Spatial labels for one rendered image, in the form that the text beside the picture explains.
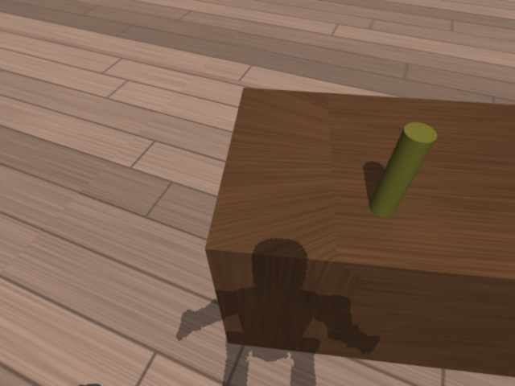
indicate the can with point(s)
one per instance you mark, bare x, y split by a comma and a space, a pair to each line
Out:
413, 146

